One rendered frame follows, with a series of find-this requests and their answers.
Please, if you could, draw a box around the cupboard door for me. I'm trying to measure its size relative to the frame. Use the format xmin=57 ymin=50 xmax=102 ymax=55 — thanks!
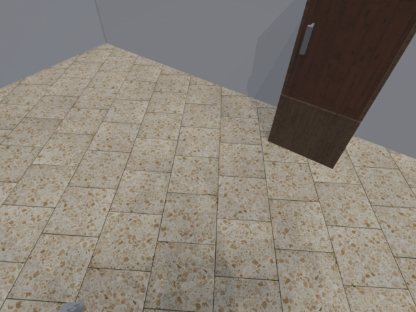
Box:
xmin=284 ymin=0 xmax=416 ymax=119

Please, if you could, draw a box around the handle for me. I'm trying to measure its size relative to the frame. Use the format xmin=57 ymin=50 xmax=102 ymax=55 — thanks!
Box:
xmin=299 ymin=23 xmax=315 ymax=55

